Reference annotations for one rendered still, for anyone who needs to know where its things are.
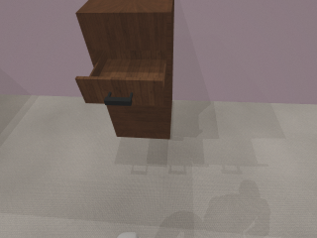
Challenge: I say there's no cabinet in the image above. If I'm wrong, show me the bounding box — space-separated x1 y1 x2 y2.
75 0 174 140

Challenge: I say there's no handle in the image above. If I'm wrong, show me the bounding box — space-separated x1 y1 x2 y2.
104 91 133 106

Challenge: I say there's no drawer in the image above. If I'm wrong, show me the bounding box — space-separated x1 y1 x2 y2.
75 50 167 106

